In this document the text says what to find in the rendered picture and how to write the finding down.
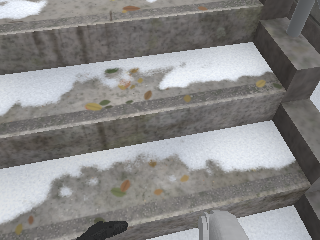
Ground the robot left hand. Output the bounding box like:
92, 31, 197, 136
76, 221, 128, 240

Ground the right robot thigh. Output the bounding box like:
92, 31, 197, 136
198, 210, 249, 240

